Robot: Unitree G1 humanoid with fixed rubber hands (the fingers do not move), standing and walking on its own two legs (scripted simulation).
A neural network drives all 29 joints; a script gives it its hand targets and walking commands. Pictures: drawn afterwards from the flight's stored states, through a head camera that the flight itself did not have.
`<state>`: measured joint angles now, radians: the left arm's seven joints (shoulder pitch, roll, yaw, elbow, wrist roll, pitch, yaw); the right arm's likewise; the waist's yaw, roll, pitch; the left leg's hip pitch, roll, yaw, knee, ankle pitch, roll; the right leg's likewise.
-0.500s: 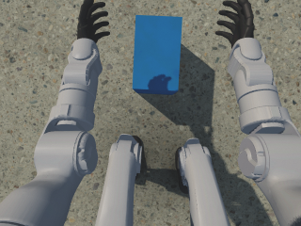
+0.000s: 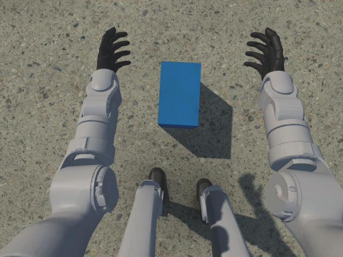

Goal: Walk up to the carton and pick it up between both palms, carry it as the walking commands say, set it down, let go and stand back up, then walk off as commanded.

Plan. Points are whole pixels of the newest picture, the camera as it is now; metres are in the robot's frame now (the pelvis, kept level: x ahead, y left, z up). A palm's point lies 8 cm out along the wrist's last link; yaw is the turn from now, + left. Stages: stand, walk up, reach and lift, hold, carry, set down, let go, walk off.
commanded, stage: set down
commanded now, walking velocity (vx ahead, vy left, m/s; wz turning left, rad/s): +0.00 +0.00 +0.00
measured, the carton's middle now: (178, 98) +0.54 +0.01 -0.56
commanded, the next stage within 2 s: let go in 0.04 s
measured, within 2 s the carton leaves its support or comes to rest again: neither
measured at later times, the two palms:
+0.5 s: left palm (82, 116) +0.39 +0.20 -0.05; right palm (300, 118) +0.40 -0.19 -0.04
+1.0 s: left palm (24, 226) +0.23 +0.23 +0.05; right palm out of the picture +0.24 -0.24 +0.05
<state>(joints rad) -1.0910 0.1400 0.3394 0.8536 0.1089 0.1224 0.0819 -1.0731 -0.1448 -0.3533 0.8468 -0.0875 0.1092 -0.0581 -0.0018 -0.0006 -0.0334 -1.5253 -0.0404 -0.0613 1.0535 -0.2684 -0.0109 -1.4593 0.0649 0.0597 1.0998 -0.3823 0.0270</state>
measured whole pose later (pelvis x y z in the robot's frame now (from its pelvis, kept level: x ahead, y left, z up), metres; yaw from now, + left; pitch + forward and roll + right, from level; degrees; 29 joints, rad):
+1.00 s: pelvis +0.08 -0.01 +0.12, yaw +1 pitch +1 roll +0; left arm 0.24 0.21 0.05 0.43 0.00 0.04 -0.06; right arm 0.22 -0.20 -0.05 0.45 -0.01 0.04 0.07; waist 0.00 -0.02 0.06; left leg -0.24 -0.03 -0.06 0.42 -0.20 -0.01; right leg -0.17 0.03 0.09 0.44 -0.28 -0.01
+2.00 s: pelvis +0.10 +0.00 +0.12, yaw +0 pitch +0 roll +0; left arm 0.19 0.34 0.03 0.79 0.03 0.01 0.03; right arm 0.14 -0.33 -0.03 0.83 -0.03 0.00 -0.03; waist 0.00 -0.02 0.02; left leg -0.20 -0.04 -0.05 0.49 -0.28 0.02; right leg -0.10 0.02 0.09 0.45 -0.33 0.01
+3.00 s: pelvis +0.08 +0.00 +0.12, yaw +1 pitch -2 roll +0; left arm 0.15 0.38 0.02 0.98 0.02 0.00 0.02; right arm 0.11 -0.37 -0.01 1.01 -0.02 -0.01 -0.02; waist 0.00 -0.01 0.04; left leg -0.15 -0.03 -0.05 0.38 -0.19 0.01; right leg -0.06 0.03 0.09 0.35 -0.25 0.00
